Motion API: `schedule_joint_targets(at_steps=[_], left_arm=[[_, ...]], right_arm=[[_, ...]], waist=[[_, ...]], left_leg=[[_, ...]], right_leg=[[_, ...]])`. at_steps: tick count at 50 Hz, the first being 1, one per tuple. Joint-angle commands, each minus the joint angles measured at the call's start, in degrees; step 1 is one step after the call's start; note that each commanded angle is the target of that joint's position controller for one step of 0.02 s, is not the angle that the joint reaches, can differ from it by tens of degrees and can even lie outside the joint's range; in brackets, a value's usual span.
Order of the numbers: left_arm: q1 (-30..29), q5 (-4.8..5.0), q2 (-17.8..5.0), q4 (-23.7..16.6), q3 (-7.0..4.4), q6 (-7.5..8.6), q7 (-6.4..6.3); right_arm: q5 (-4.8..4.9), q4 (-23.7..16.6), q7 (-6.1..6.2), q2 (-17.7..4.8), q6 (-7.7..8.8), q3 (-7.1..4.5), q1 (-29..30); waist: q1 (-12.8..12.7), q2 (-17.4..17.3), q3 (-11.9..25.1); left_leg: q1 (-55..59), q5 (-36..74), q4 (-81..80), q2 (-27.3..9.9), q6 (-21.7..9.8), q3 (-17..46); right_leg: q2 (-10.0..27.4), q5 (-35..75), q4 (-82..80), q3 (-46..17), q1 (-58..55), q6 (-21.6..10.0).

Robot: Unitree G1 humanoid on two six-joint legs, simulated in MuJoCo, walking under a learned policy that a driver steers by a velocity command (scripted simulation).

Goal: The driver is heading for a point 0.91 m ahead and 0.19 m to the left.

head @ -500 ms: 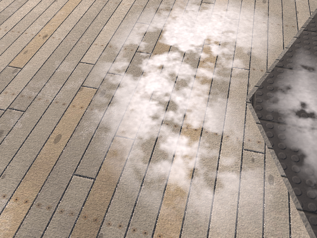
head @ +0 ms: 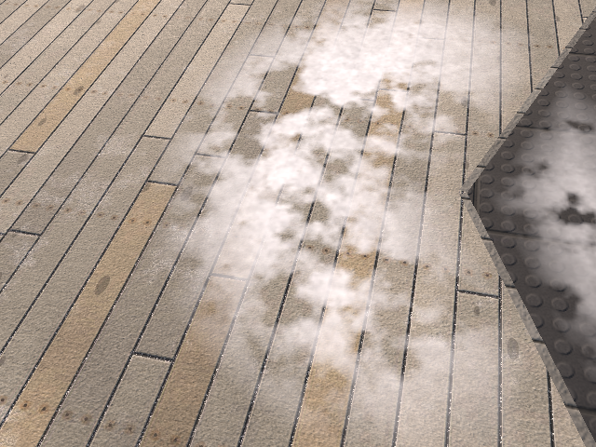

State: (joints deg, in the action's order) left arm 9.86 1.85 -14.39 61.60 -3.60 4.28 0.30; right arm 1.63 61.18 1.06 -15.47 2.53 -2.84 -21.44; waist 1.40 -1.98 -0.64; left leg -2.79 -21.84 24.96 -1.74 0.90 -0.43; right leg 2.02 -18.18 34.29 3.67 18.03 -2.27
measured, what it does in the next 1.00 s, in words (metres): walks ahead, turning left: right foot, then left foot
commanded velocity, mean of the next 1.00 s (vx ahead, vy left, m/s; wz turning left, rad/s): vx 0.46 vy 0.00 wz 0.27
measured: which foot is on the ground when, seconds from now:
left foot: down 0.00-0.02, up 0.04-0.50, down 0.52-1.00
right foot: up 0.00-0.00, down 0.02-0.54, up 0.56-1.00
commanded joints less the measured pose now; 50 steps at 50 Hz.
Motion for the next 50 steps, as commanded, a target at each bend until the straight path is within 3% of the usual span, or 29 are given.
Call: schedule_joint_targets(at_steps=[1,2,3,4,5,7,8,11,14,17,20,22,24,25,26,27,28,29,30,31,32,33,34,37,41,45,48,49,50], left_arm=[[17.17,-0.2,-8.57,3.2,-2.87,0.38,-0.5],[23.77,-0.79,-14.78,3.95,-3.59,0.96,-0.03],[19.15,-1.55,-10.88,3.29,-1.99,2.13,0.44],[13.48,-1.35,-8.13,1.32,-1.03,2.88,0.64],[9.53,-1.41,-6.13,-0.12,-0.21,3.19,0.98],[7.43,-1.77,-3.89,-1.1,0.8,2.89,1.21],[8.91,-1.96,-4.21,-0.76,0.85,2.67,0.99],[12.75,-2.06,-5.67,-0.01,0.81,2.29,-0.14],[13.37,-2.12,-6.33,-0.73,0.78,1.7,-1.03],[15.72,-1.81,-6.81,-0.6,0.53,1.47,-1.42],[17.7,-1.5,-6.49,0.07,0.21,1.06,-1.55],[16.78,-1.65,-7.13,-0.35,-0.24,0.64,-1.63],[15.2,-2.09,-8.91,-1.44,-0.89,0.05,-1.9],[14.18,-2.47,-9.31,-2.13,-1.04,-0.6,-2.04],[13.62,-2.66,-9.2,-3.13,-0.82,-0.94,-2.2],[16.82,-3.11,-5.82,-5.24,0.32,-0.22,-1.74],[18.87,-2.39,-0.73,-5.29,2.23,2.08,-0.61],[12.75,-0.24,-5.18,-7.37,1.02,4.36,0.11],[7.35,1.07,-7.75,-9.76,0.57,5.46,0.1],[5.09,0.41,-8.1,-10.3,0.22,5.91,-0.46],[5.31,-0.71,-8.68,-10.33,-0.53,5.42,-1.09],[6.3,-1.29,-8.13,-10.73,-0.7,4.61,-1.31],[6.95,-1.63,-7.26,-11.15,-0.77,3.85,-1.45],[1.47,-2.77,-5.99,-14.08,-0.65,2.49,-1.96],[-8.57,-2.47,-4.37,-17.65,0.05,2.68,-1.56],[-13.34,-1.34,-5.74,-20.2,-0.01,3.17,-0.63],[-12.22,-1.02,-8.31,-20.9,-0.76,4.08,0.08],[-8.86,-1.0,-8.98,-20.2,-1.14,4.42,0.08],[-2.76,-1.52,-10.77,-18.89,-2.02,4.73,-0.2]], right_arm=[[-0.56,-4.92,-0.4,-4.39,1.15,-0.04,6.79],[-0.63,-8.0,-0.17,0.07,2.25,0.96,6.46],[1.23,-8.63,-0.22,-3.03,3.11,0.15,8.02],[2.18,-9.33,-0.64,-4.63,3.8,-0.17,9.67],[1.7,-8.85,-0.76,-5.17,4.11,-0.47,9.37],[0.17,-8.26,-0.88,-5.68,3.85,-1.38,8.99],[0.1,-8.14,-1.19,-4.67,3.44,-1.36,8.75],[-0.43,-9.71,-1.44,-2.88,2.46,-1.26,13.1],[-0.47,-12.53,-1.7,-1.27,2.39,-0.6,20.42],[-0.07,-14.19,-2.42,-0.67,2.55,-0.01,25.92],[0.28,-15.82,-3.62,-0.71,2.76,0.34,29.51],[0.4,-16.65,-4.53,-1.68,2.99,0.08,29.65],[0.25,-16.14,-4.87,-4.26,2.91,-1.21,24.87],[0.28,-14.2,-4.83,-6.25,2.72,-2.47,17.43],[0.33,-11.7,-4.45,-8.71,2.25,-4.01,8.65],[-0.59,-10.78,-3.69,-13.56,1.75,-5.52,0.43],[-0.31,-10.57,-3.45,-13.3,1.41,-5.13,-0.84],[-0.61,-10.47,-3.43,-9.83,1.82,-3.96,1.46],[-0.79,-11.52,-3.33,-7.9,2.4,-3.45,5.41],[-1.07,-12.5,-3.64,-6.39,3.11,-2.84,9.73],[-1.63,-13.43,-3.64,-5.12,3.55,-2.36,12.42],[-1.88,-14.07,-3.54,-5.1,3.58,-2.25,13.7],[-1.47,-14.21,-3.31,-5.31,3.46,-2.24,13.73],[-0.94,-13.93,-1.79,-7.68,3.3,-2.79,10.19],[-0.47,-13.69,-0.55,-9.03,2.54,-3.32,5.65],[0.14,-12.8,-0.23,-8.36,1.73,-3.29,1.74],[-0.24,-13.57,0.24,-8.68,1.06,-3.52,1.88],[-0.38,-14.13,0.29,-8.28,0.85,-3.41,2.54],[-0.65,-14.9,0.15,-6.46,0.91,-2.76,2.9]], waist=[[-10.45,8.04,0.34],[-10.1,22.51,5.4],[-7.76,14.21,2.52],[-5.91,10.36,-2.67],[-4.27,7.69,-4.31],[-2.49,6.47,-4.76],[-2.34,7.7,-4.44],[-2.87,5.29,-4.88],[-4.14,5.01,-5.95],[-5.51,5.7,-7.13],[-5.74,5.41,-8.23],[-4.31,5.83,-6.91],[-0.78,8.03,-1.64],[3.09,8.95,2.99],[7.15,8.2,7.6],[6.78,-1.16,14.94],[4.26,-10.78,21.99],[5.63,-7.36,17.44],[4.5,-4.39,10.19],[1.81,2.33,5.16],[-0.62,3.32,3.65],[-2.32,2.19,2.77],[-3.29,1.63,1.98],[-2.51,0.55,-0.78],[1.21,-1.3,-1.77],[2.99,-2.55,-0.59],[1.1,-4.15,0.47],[-0.95,-4.9,1.45],[-3.87,-4.29,5.37]], left_leg=[[-24.27,7.96,15.94,-1.92,-4.85,-0.33],[-36.93,-9.67,35.58,5.73,-2.08,-1.39],[-41.72,-10.57,46.01,2.71,-3.36,6.33],[-45.44,-4.77,48.11,-0.55,-5.33,6.94],[-44.45,1.19,46.72,-3.12,-6.06,5.67],[-39.29,8.53,40.28,-5.8,-5.87,4.52],[-37.27,10.1,38.09,-6.13,-5.23,3.69],[-39.31,14.27,31.57,-5.87,-2.6,1.47],[-38.77,20.53,19.81,-4.8,-1.24,0.04],[-35.74,25.54,11.47,-3.03,-1.61,-2.03],[-35.89,25.85,7.45,-2.5,-3.88,-1.93],[-34.12,22.75,6.16,-1.22,-6.1,-2.31],[-26.09,18.31,7.47,2.4,-8.42,-4.49],[-17.51,17.23,7.47,4.91,-9.74,-5.92],[-4.17,18.09,6.47,5.38,-11.43,-4.39],[18.38,12.24,7.19,-6.97,-18.29,17.13],[28.15,0.33,-5.85,-18.41,-25.94,47.03],[25.19,-1.95,-9.64,-16.41,-22.8,45.25],[17.19,2.53,-10.24,-14.65,-20.47,36.42],[6.93,10.04,-11.61,-12.27,-19.25,29.8],[-0.02,15.39,-12.64,-10.48,-18.35,25.25],[-5.11,18.48,-13.59,-9.26,-18.58,23.51],[-8.0,19.37,-14.42,-8.52,-18.57,21.71],[-14.11,20.23,-16.39,-6.41,-18.21,17.11],[-16.13,16.51,-15.04,-2.64,-14.24,13.83],[-10.55,13.28,-10.7,-4.48,-12.77,18.2],[-5.09,14.53,-4.58,-6.61,-11.79,23.41],[-5.06,16.15,-1.82,-5.95,-11.0,23.94],[-6.93,18.26,4.96,-3.1,-9.4,22.46]], right_leg=[[5.03,-0.77,-11.28,-10.31,-24.76,-3.12],[19.38,-9.88,-23.05,-40.55,-32.03,-12.79],[21.9,-18.49,-25.51,-46.55,-28.03,-14.89],[20.35,-18.52,-25.35,-39.56,-24.17,-12.94],[17.39,-13.06,-25.58,-32.13,-21.26,-10.67],[12.58,0.22,-26.62,-20.75,-16.92,-7.26],[11.7,5.11,-26.98,-17.79,-15.95,-7.08],[10.55,17.9,-27.81,-12.54,-16.92,-8.15],[9.32,21.44,-28.83,-8.65,-15.63,-7.92],[9.17,20.56,-30.31,-5.62,-15.76,-7.64],[11.33,22.88,-29.22,-2.68,-20.8,-7.17],[12.67,32.07,-25.62,-0.51,-24.93,-6.22],[13.2,53.2,-16.76,1.32,-27.95,-4.91],[12.17,60.95,-6.92,2.93,-27.55,-3.85],[10.24,59.17,5.96,4.44,-20.66,-1.99],[5.17,39.14,27.02,4.89,1.82,0.99],[-6.16,-10.16,45.35,-2.54,17.03,3.1],[-2.79,-9.91,49.87,-10.84,23.89,0.85],[-0.04,-5.93,48.1,-10.01,25.73,-0.52],[2.3,-2.16,42.59,-9.6,23.42,-0.71],[4.28,-0.2,37.89,-9.69,18.99,-0.51],[5.05,-0.26,35.63,-9.98,15.49,0.13],[5.59,-0.56,32.35,-9.74,14.17,0.97],[5.07,5.97,20.98,-7.37,14.85,4.03],[1.07,22.19,1.45,-6.26,11.11,5.04],[-0.79,23.83,-5.53,-7.72,8.89,4.97],[-1.02,16.27,-8.41,-8.77,6.23,3.42],[-1.12,14.78,-10.13,-7.99,1.89,2.28],[0.36,14.02,-10.95,-8.4,-7.56,0.27]])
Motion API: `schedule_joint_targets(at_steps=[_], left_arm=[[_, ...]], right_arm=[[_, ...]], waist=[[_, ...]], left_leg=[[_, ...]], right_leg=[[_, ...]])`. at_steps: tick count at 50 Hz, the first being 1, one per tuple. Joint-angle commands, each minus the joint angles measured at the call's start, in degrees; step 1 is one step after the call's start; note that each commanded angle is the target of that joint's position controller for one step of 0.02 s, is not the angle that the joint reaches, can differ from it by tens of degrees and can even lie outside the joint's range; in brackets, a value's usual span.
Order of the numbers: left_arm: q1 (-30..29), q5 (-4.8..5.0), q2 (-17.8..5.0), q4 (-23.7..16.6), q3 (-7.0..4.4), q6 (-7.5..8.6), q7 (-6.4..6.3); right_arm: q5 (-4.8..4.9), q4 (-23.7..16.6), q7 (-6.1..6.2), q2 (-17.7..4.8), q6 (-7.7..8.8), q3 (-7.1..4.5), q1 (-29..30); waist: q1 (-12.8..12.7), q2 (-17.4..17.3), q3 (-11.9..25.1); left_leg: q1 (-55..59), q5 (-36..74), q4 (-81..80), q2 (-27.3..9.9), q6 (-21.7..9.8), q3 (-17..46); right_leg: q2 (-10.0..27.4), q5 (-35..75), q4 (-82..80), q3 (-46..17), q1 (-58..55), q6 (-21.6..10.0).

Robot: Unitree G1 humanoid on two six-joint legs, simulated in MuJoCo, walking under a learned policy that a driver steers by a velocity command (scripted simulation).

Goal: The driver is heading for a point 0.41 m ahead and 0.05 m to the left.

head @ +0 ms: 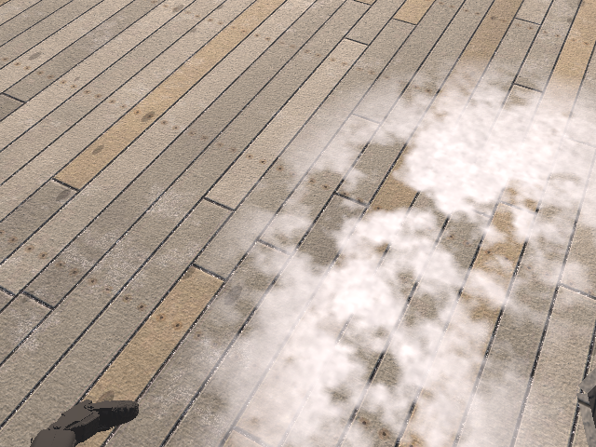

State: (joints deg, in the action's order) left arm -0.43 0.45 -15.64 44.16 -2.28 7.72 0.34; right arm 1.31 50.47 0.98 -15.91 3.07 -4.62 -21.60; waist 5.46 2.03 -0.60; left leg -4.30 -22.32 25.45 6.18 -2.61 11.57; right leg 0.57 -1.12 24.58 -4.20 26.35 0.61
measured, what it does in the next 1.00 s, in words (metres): walks ahead, turning left: right foot, then left foot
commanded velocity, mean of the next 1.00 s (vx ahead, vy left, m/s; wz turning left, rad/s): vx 0.29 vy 0.00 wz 0.34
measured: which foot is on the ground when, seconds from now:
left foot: down 0.00-0.02, up 0.04-0.50, down 0.52-1.00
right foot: up 0.00-0.00, down 0.02-0.52, up 0.54-0.88, down 0.90-1.00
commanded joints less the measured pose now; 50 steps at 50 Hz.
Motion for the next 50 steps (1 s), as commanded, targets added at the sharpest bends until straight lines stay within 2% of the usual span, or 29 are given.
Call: schedule_joint_targets(at_steps=[1,2,3,4,5,6,7,10,14,18,21,23,25,26,27,28,29,30,31,32,35,39,42,44,45,46,47,48,50], left_arm=[[16.62,-0.92,-12.83,-0.56,-4.21,1.36,-0.68],[21.41,-1.47,-17.22,1.38,-5.38,0.31,-0.53],[20.09,-0.66,-11.47,0.41,-4.22,-0.02,-0.14],[17.38,-0.44,-7.45,-0.75,-3.15,-0.26,-0.19],[14.29,-0.77,-6.6,-1.16,-2.68,-0.57,-0.12],[12.4,-0.96,-5.4,-0.89,-2.32,-0.84,-0.07],[11.72,-1.4,-4.98,-0.61,-2.09,-0.87,-0.14],[12.47,-0.89,-5.84,0.58,-2.67,-0.35,-0.1],[13.26,-0.77,-8.02,1.59,-3.55,-0.59,-0.48],[15.15,-0.32,-9.49,2.21,-3.89,-1.43,-0.89],[17.41,0.49,-10.46,3.44,-3.92,-2.72,-1.04],[17.35,1.2,-12.15,3.67,-4.23,-3.48,-1.35],[15.94,1.57,-12.36,3.44,-4.1,-4.01,-1.73],[17.29,0.37,-10.38,2.76,-3.27,-3.62,-1.72],[22.96,-2.99,-3.25,1.22,-0.87,-2.84,-0.63],[27.01,-0.5,-6.19,3.56,-0.49,-2.28,0.29],[20.2,1.71,-9.92,2.93,-1.79,-2.7,0.43],[16.11,1.63,-9.05,1.29,-1.46,-3.17,0.03],[14.69,0.59,-8.41,1.96,-1.46,-3.96,-0.76],[15.82,0.09,-8.39,2.27,-1.67,-5.09,-1.33],[19.95,-0.41,-5.88,3.64,-1.38,-7.16,-2.4],[15.75,-0.72,-5.02,3.27,-0.98,-7.85,-2.84],[13.24,-0.75,-5.22,3.02,-1.13,-8.12,-2.51],[13.59,-1.78,-4.65,3.46,-0.95,-7.83,-2.12],[13.52,-2.29,-6.35,2.98,-1.09,-7.57,-2.13],[11.76,-1.91,-10.61,2.43,-1.88,-7.49,-2.33],[10.73,-1.55,-8.68,3.39,-1.78,-7.33,-2.01],[9.71,-1.65,-5.91,3.24,-1.07,-6.92,-1.68],[9.0,-1.83,-4.98,3.7,-0.65,-6.04,-1.41]], right_arm=[[-1.16,-5.48,-0.13,-2.48,0.59,0.31,2.81],[0.67,-7.27,-0.41,0.9,1.33,1.34,-5.17],[1.66,-6.18,-0.15,-5.69,1.27,0.32,-4.96],[1.3,-6.87,-0.05,-9.21,0.9,-0.65,0.76],[0.64,-7.45,0.14,-8.57,0.55,-0.78,3.41],[-0.03,-8.1,0.06,-7.75,0.43,-0.94,5.07],[0.16,-8.57,-0.34,-6.56,0.13,-1.04,4.94],[0.52,-10.34,-0.93,-3.54,-0.81,-0.58,5.93],[0.25,-13.03,-1.59,-2.67,-0.89,-0.15,9.94],[0.1,-15.71,-3.06,-1.66,-0.37,0.56,17.22],[-0.4,-18.1,-3.92,-1.39,-0.11,0.72,21.01],[-0.79,-18.56,-4.36,-3.23,0.07,-0.1,19.2],[-1.15,-15.32,-4.05,-7.31,0.21,-2.27,7.62],[-1.61,-14.0,-2.86,-11.27,-0.19,-3.46,2.26],[-2.89,-14.42,-1.53,-15.45,-0.7,-3.21,2.02],[-2.98,-15.61,-2.04,-12.71,-0.62,-1.92,0.41],[-2.56,-15.05,-2.51,-9.91,-0.79,-1.32,2.43],[-1.3,-14.5,-2.64,-8.04,-0.61,-0.74,7.12],[-1.01,-14.5,-2.53,-5.91,-0.49,0.02,10.61],[-1.47,-14.38,-2.5,-5.51,-0.5,0.21,13.34],[-2.93,-13.39,-2.5,-6.31,0.04,-0.17,17.02],[-2.82,-10.98,-1.34,-5.76,-0.5,0.02,16.82],[-2.56,-9.34,-1.05,-4.8,-1.33,0.61,16.64],[-2.15,-8.06,-1.11,-2.71,-1.57,1.52,15.89],[-2.53,-7.01,-1.15,-1.49,-1.48,1.99,13.55],[-2.7,-6.42,-1.17,-2.26,-1.35,1.54,10.28],[-2.65,-6.22,-0.86,-1.94,-1.55,1.59,10.76],[-2.54,-6.26,-0.59,-3.11,-1.83,1.36,12.77],[-2.22,-5.52,-0.06,-3.42,-2.48,1.1,13.02]], waist=[[-11.47,-2.25,13.67],[-7.82,17.17,19.99],[-8.67,12.25,16.79],[-10.12,5.96,9.56],[-9.07,1.87,5.44],[-8.14,1.71,2.27],[-6.91,3.4,1.2],[-6.39,3.58,0.28],[-6.79,1.81,-0.33],[-9.36,1.13,-2.25],[-9.65,1.14,-3.42],[-7.43,3.4,-0.88],[-0.47,2.79,5.74],[1.63,-1.36,10.1],[-3.63,-17.36,17.77],[-1.49,-13.13,32.47],[-0.04,-7.35,26.01],[-1.77,-5.79,16.76],[-3.41,-3.08,11.72],[-5.86,-3.79,9.34],[-9.15,-6.61,8.55],[-7.35,-8.13,8.88],[-6.8,-8.17,6.01],[-7.84,-6.65,3.83],[-7.11,-4.13,2.89],[-3.65,1.96,1.04],[-3.36,6.15,0.74],[-4.26,5.52,-0.35],[-4.43,4.79,-0.4]], left_leg=[[-12.18,12.29,20.49,-7.09,-3.83,5.18],[-32.76,-11.51,37.85,0.52,-0.38,-2.63],[-40.22,-11.31,46.16,-4.78,0.02,-1.05],[-41.91,-5.78,48.16,-6.79,0.23,-1.63],[-39.95,-1.21,47.31,-8.85,0.84,-3.27],[-38.83,1.75,44.66,-10.28,1.17,-3.42],[-36.39,3.56,43.03,-11.81,1.24,-3.71],[-36.15,6.5,39.67,-13.21,1.91,-5.61],[-38.17,15.22,29.54,-13.62,2.74,-6.41],[-35.29,23.72,17.68,-12.35,1.81,-10.48],[-31.61,21.48,11.18,-9.67,0.5,-13.31],[-26.28,17.42,8.82,-6.8,-1.38,-14.66],[-9.85,23.75,1.82,-3.26,-4.35,-15.43],[4.07,42.27,2.3,-7.93,-6.45,-9.84],[24.98,76.3,10.88,-24.82,-15.54,9.79],[28.55,69.91,6.19,-32.71,-23.29,22.86],[21.71,64.65,3.32,-27.89,-20.29,14.81],[13.77,56.84,1.22,-24.41,-17.08,8.67],[5.28,51.29,-1.23,-22.2,-14.94,5.86],[-3.08,48.3,-3.75,-20.82,-14.02,3.29],[-14.71,44.9,-7.78,-18.46,-13.64,-2.48],[-15.18,28.75,-9.8,-17.35,-11.94,-3.76],[-16.55,9.19,-10.64,-16.45,-9.9,-2.31],[-18.75,-0.82,-8.99,-13.72,-5.97,-2.84],[-19.63,-3.39,-6.78,-11.63,-3.02,-3.56],[-19.73,-3.41,-4.31,-7.69,-0.65,-7.0],[-13.08,1.6,-2.78,-6.08,0.76,-9.9],[-9.51,5.07,-1.16,-6.42,0.92,-9.74],[-8.3,8.47,-0.4,-7.35,-0.24,-8.99]], right_leg=[[11.39,-5.96,0.17,-9.0,-30.48,-6.27],[24.16,-16.76,-4.84,-35.05,-48.21,-15.64],[24.68,-27.55,-7.13,-39.68,-46.28,-14.97],[21.77,-25.66,-7.78,-30.1,-39.61,-12.16],[19.07,-17.89,-8.81,-22.33,-32.52,-10.62],[16.81,-11.87,-10.19,-17.16,-27.48,-10.18],[15.24,-8.46,-11.64,-12.75,-24.05,-9.55],[14.26,-1.79,-14.97,-5.28,-21.53,-10.77],[14.34,5.73,-16.41,2.26,-23.12,-11.3],[13.44,7.24,-16.27,9.22,-24.31,-9.77],[14.01,20.08,-11.86,11.47,-26.24,-8.8],[14.58,32.43,-5.92,12.02,-28.47,-7.59],[12.04,36.23,8.68,13.94,-26.22,-4.85],[8.9,22.43,21.39,15.06,-16.44,-1.83],[1.34,-37.67,43.55,13.57,4.87,1.85],[-0.08,-43.59,53.22,0.11,6.75,2.04],[2.6,-38.72,53.2,-1.01,8.41,1.94],[4.44,-34.32,48.86,0.91,11.65,1.91],[6.04,-31.04,45.05,1.02,9.86,2.36],[6.81,-28.46,41.9,0.72,4.55,2.78],[5.54,-23.83,33.37,2.4,-6.03,3.73],[5.13,-15.85,21.22,2.39,-9.81,3.13],[4.05,-13.29,13.28,3.14,-12.75,1.98],[3.34,-7.85,3.44,3.78,-18.02,0.47],[6.8,-3.38,0.26,-0.14,-19.61,-0.84],[9.79,-4.95,0.09,-2.41,-16.44,-2.78],[8.59,-17.55,-2.25,-2.48,-8.48,-3.66],[6.99,-22.52,-3.87,-1.62,-5.07,-2.7],[5.57,-18.81,-3.5,-0.06,-5.37,-0.7]])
